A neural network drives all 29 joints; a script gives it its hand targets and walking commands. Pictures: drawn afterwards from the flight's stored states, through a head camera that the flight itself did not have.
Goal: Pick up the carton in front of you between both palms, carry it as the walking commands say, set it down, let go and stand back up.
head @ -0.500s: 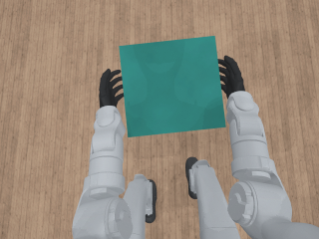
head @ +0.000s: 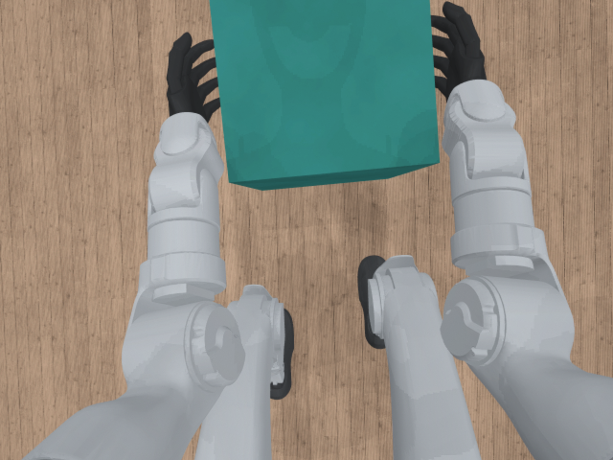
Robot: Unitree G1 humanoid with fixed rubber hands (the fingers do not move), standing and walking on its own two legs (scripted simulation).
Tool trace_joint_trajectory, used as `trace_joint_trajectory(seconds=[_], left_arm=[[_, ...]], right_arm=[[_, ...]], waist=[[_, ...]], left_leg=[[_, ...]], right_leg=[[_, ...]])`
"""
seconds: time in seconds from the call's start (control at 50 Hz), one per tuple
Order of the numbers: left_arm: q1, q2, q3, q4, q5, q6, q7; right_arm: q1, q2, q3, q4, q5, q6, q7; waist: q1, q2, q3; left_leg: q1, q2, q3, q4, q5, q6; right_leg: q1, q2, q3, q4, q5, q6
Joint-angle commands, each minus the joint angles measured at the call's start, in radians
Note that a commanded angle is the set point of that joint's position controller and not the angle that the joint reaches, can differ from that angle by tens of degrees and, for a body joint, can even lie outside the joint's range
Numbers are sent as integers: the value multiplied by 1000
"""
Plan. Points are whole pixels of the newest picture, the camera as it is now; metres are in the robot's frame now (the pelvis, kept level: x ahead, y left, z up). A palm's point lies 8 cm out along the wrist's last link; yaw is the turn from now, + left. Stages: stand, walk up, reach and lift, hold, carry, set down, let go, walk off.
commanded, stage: set down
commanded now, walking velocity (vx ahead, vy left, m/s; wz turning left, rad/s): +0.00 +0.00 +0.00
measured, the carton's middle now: (321, 103) +0.51 -0.06 -0.18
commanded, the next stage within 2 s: none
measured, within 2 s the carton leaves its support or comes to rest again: rests again in 1.04 s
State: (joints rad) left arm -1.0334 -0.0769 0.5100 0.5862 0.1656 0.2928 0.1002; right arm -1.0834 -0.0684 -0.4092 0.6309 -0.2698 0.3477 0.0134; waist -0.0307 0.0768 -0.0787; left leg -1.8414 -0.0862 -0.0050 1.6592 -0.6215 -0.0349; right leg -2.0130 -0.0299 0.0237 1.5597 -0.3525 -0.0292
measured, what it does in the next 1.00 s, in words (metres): lowers itself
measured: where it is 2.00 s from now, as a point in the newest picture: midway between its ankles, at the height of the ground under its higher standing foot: (327, 343)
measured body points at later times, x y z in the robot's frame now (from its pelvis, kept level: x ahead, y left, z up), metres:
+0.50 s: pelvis -0.02 +0.01 -0.10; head +0.35 -0.06 +0.15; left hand +0.55 +0.07 -0.26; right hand +0.53 -0.23 -0.26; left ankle +0.05 +0.13 -0.50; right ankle +0.13 -0.11 -0.50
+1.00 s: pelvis -0.02 +0.02 -0.15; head +0.36 -0.03 +0.08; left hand +0.56 +0.07 -0.33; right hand +0.54 -0.23 -0.33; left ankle +0.05 +0.13 -0.50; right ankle +0.13 -0.11 -0.50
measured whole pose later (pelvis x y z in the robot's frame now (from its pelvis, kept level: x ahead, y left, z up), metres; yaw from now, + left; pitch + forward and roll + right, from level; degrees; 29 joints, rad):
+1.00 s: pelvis -0.02 +0.02 -0.15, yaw +2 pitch +38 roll +2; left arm -1.54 0.17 0.22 0.93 -0.07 0.26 0.20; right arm -1.56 -0.40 -0.28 1.00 -0.04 0.28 0.02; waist -0.09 0.08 0.42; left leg -2.14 -0.16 0.02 2.21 -0.73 -0.03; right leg -2.31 -0.07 0.05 2.07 -0.41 -0.01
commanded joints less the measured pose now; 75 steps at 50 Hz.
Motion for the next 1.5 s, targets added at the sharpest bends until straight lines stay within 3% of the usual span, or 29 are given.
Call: trace_joint_trajectory(seconds=[0.0, 0.14, 0.3, 0.56, 0.64, 0.74, 0.94, 1.1, 1.28, 1.48], left_arm=[[-708, -834, -564, 20, -134, -13, -264], [-785, -774, -517, 68, -136, -18, -252], [-898, -702, -505, 104, -163, -35, -223], [-1114, -599, -618, 94, -289, -69, -168], [-1173, -599, -675, 44, -347, -78, -154], [-1181, -630, -712, 28, -372, -74, -147], [-1149, -599, -621, 150, -336, -80, -163], [-1217, -536, -620, 163, -358, -98, -168], [-1124, -468, -535, 276, -299, -83, -198], [-985, -385, -457, 367, -224, -74, -206]], right_arm=[[-555, 880, 498, 27, 149, -12, 207], [-650, 825, 481, 59, 171, -13, 204], [-753, 718, 436, 114, 180, -34, 200], [-952, 555, 462, 164, 300, -75, 217], [-1012, 538, 491, 133, 355, -82, 223], [-1014, 540, 487, 124, 393, -83, 234], [-990, 507, 404, 257, 339, -96, 271], [-1030, 458, 401, 298, 352, -117, 259], [-958, 424, 346, 410, 310, -106, 281], [-827, 341, 273, 490, 249, -100, 293]], waist=[[-48, -118, -1113], [-35, -147, -1072], [-57, -134, -1012], [-102, -82, -967], [-116, -91, -1064], [-144, -41, -1073], [-142, -8, -754], [-144, 12, -682], [-119, 23, -412], [-101, 35, -176]], left_leg=[[-54, -138, 73, -153, 182, -14], [-161, -131, 80, -62, 148, -5], [-182, -121, 79, 39, 123, -1], [-92, -103, 73, 205, 180, -6], [-64, -98, 72, 248, 232, -9], [-43, -97, 67, 280, 285, -13], [-70, -94, 54, 286, 202, -3], [-90, -88, 66, 310, 142, -2], [-172, -75, 62, 312, 15, 15], [-201, -74, 46, 330, -13, 25]], right_leg=[[1172, 141, 7, 2, 359, 30], [1091, 134, 7, 95, 348, 38], [975, 118, -13, 205, 311, 36], [893, 77, -39, 419, 382, 19], [979, 64, -36, 479, 487, 10], [961, 58, -29, 513, 555, -1], [644, 54, -51, 507, 322, -2], [651, 52, -32, 515, 273, -11], [549, 53, -10, 511, 113, -16], [431, 67, 10, 521, 29, -26]])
